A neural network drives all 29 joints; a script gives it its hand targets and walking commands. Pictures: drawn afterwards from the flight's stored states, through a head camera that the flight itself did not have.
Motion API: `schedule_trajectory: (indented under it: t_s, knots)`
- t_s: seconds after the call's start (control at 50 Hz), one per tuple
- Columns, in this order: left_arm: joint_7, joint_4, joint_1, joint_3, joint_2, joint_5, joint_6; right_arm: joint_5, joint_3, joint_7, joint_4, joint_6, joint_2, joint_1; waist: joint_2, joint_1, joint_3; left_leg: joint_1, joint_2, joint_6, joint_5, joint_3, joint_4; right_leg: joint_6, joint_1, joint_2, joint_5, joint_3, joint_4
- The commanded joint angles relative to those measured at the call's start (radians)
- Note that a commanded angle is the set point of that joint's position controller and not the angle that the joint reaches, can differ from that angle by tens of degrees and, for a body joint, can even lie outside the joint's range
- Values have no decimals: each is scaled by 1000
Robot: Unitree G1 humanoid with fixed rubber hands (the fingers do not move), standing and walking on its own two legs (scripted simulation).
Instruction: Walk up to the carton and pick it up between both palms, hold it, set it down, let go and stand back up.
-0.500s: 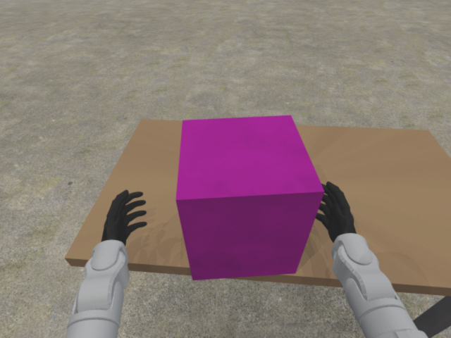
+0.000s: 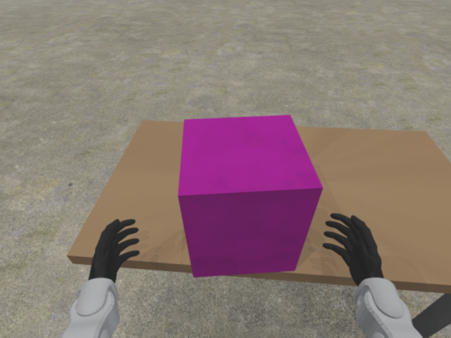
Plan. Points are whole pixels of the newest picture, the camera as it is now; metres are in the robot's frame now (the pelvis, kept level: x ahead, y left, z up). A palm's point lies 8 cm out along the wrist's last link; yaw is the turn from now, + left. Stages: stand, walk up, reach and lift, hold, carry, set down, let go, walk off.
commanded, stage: set down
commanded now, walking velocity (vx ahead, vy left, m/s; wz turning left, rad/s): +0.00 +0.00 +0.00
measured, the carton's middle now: (241, 197) +0.40 +0.04 +0.06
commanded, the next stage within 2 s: none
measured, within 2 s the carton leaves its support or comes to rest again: neither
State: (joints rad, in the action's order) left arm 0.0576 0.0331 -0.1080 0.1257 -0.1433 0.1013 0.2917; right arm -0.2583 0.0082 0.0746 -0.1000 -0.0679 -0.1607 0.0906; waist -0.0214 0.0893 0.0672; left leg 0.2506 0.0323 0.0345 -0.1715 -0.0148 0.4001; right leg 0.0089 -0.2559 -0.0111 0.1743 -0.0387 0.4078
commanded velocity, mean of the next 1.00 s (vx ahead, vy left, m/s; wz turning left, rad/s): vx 0.00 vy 0.00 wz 0.00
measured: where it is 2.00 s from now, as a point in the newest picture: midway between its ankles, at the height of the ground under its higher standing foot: outside the picture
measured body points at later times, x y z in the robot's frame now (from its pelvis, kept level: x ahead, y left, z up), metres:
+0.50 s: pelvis +0.00 +0.00 +0.00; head -0.03 +0.01 +0.45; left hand +0.20 +0.24 +0.04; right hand +0.22 -0.18 +0.04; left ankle +0.02 +0.14 -0.74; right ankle +0.03 -0.12 -0.74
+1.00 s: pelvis +0.00 +0.00 +0.00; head +0.00 +0.01 +0.45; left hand +0.20 +0.25 +0.00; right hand +0.22 -0.19 +0.00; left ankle +0.02 +0.14 -0.74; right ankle +0.03 -0.12 -0.74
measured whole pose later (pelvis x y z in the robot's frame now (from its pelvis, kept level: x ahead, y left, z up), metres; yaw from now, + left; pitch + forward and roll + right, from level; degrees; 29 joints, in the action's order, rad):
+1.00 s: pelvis +0.00 +0.00 +0.00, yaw +0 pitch +0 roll +0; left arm 0.04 -0.01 -0.29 0.07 -0.17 0.11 0.20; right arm -0.22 0.00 0.02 -0.09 -0.04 -0.16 0.33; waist -0.03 0.09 0.01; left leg 0.22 0.03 0.03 -0.18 -0.01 0.40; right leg 0.01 -0.22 -0.01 0.19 -0.04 0.41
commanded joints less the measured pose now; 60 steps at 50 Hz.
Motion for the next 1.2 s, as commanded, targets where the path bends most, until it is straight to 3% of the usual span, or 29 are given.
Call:
schedule_trajectory:
  t_s: [0.0,0.1,0.12,0.16,0.2,0.22,0.3,0.34,0.38,0.4,0.44,0.5,0.6,0.66,0.7,0.74,0.76,0.78,0.8,0.84,0.86,0.88,0.96,0.98,1.08,1.12,1.14,1.16,1.18]
  knots:
    - [13,242,64,-9,-151,69,-42,38,-56,-26,253,20,-185,-121,-10,-21,52,-152,-50,4,178,113,-94,-41,172,-39,46,31,-152]
    - [21,291,-72,-11,-134,54,-51,32,-52,-38,297,23,-192,41,14,-19,29,-216,-38,20,217,104,-104,-52,166,-40,11,33,-164]
    - [21,281,-78,-17,-141,61,-53,36,-50,-38,301,21,-193,56,-2,-24,27,-213,-42,17,196,101,-102,-53,164,-34,29,24,-169]
    - [36,314,-42,-38,-140,63,-60,39,-68,-47,343,27,-204,15,30,-28,16,-191,-37,18,148,96,-112,-60,133,-36,63,29,-162]
    - [39,322,-121,-56,-120,56,-64,34,-60,-54,325,24,-186,122,32,-31,-19,-206,-36,19,139,91,-115,-64,135,-34,58,22,-169]
    - [40,299,-116,-47,-133,73,-65,40,-77,-54,367,30,-202,110,-4,-34,-17,-192,-40,14,124,95,-120,-62,133,-36,68,23,-170]
    - [44,366,-141,-36,-151,69,-83,38,-48,-56,417,38,-185,177,0,-25,-31,-224,-39,7,130,93,-123,-59,130,-29,67,20,-170]
    - [35,291,-179,-45,-138,60,-77,44,-32,-58,380,22,-167,216,-5,-33,-105,-225,-40,2,83,89,-137,-62,111,-15,103,10,-192]
    - [33,302,-159,-41,-139,64,-79,50,-30,-63,414,29,-163,205,-14,-27,-108,-234,-39,-6,43,92,-147,-56,87,-18,127,17,-195]
    - [26,263,-175,-44,-146,62,-73,60,-23,-60,360,18,-148,219,-2,-27,-140,-216,-48,-7,11,91,-148,-56,88,-3,151,8,-200]
    - [27,300,-142,-42,-152,78,-87,61,-44,-58,421,25,-153,190,-15,-27,-108,-213,-45,-15,9,97,-144,-52,90,-6,148,13,-187]
    - [10,177,-156,-50,-138,55,-65,85,-32,-58,319,6,-133,197,-2,-42,-178,-207,-44,-14,-49,91,-159,-55,73,5,181,10,-199]
    - [1,173,-138,-42,-161,54,-80,104,-41,-65,308,9,-131,180,-9,-31,-142,-207,-48,-15,-68,98,-158,-48,71,6,218,18,-199]
    - [-3,147,-132,-50,-167,54,-88,122,-40,-62,246,1,-109,190,-1,-46,-162,-199,-49,-12,-86,100,-152,-44,75,13,216,12,-196]
    - [7,189,-126,-61,-166,63,-97,115,-50,-71,258,16,-130,164,13,-39,-99,-205,-46,-9,-63,93,-148,-48,76,8,210,22,-185]
    - [-11,120,-126,-48,-185,63,-104,136,-45,-63,208,20,-106,180,-1,-52,-117,-199,-54,-15,-69,108,-138,-37,79,21,212,12,-194]
    - [1,199,-126,-46,-193,70,-117,118,-49,-70,268,39,-124,165,-1,-32,-72,-210,-53,-16,-27,106,-137,-41,89,13,191,21,-187]
    - [-11,105,-133,-55,-172,62,-116,140,-43,-65,203,33,-102,174,-7,-53,-110,-208,-50,-13,-36,106,-136,-42,75,15,196,17,-195]
    - [-4,158,-132,-43,-181,63,-125,126,-52,-72,231,50,-125,170,-6,-34,-83,-204,-48,-10,-4,106,-131,-43,84,9,170,27,-184]
    - [-14,59,-177,-55,-159,38,-114,133,-41,-75,133,45,-115,209,18,-41,-126,-216,-56,-3,35,113,-125,-46,76,7,152,24,-192]
    - [-16,114,-163,-47,-184,48,-126,127,-44,-73,161,55,-124,187,15,-37,-87,-216,-58,-3,46,112,-117,-43,91,8,144,28,-185]
    - [-18,108,-169,-50,-187,49,-132,135,-38,-70,168,64,-115,196,-7,-44,-79,-221,-60,-4,68,111,-111,-36,101,6,115,27,-184]
    - [-21,111,-182,-47,-189,47,-151,126,-25,-72,157,99,-117,201,5,-36,-64,-239,-56,-2,102,110,-99,-35,108,2,87,33,-182]
    - [-29,13,-184,-48,-175,27,-138,138,-25,-75,78,92,-114,205,8,-44,-107,-238,-60,-1,88,115,-101,-37,92,3,102,33,-187]
    - [-33,50,-158,-64,-186,32,-165,154,-17,-74,56,127,-105,195,12,-41,-69,-246,-65,-4,104,112,-89,-29,95,0,84,38,-179]
    - [-43,-36,-144,-63,-191,30,-163,170,-12,-71,0,126,-101,173,0,-41,-89,-230,-69,-9,59,117,-85,-24,86,12,119,37,-179]
    - [-38,24,-143,-54,-205,46,-175,161,-23,-68,70,147,-109,171,-17,-42,-61,-229,-67,-12,77,114,-86,-21,99,5,87,44,-172]
    - [-40,-39,-143,-62,-192,37,-171,169,-11,-69,0,140,-103,175,-20,-43,-103,-225,-69,-12,51,112,-91,-22,83,8,113,42,-177]
    - [-33,30,-125,-58,-205,42,-182,163,-22,-67,59,155,-98,149,4,-35,-77,-217,-62,-14,58,110,-94,-25,95,8,107,45,-173]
